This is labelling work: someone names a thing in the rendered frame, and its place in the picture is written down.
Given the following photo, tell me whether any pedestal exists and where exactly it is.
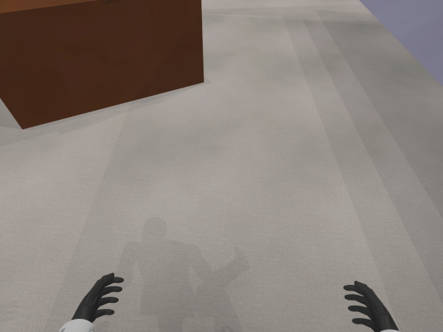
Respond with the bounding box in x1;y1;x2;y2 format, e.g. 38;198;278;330
0;0;204;129

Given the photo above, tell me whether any robot left hand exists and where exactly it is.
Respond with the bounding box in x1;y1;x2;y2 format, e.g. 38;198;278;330
72;273;124;323

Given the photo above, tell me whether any robot right hand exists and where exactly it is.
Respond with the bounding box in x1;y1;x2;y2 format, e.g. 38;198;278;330
343;281;399;332

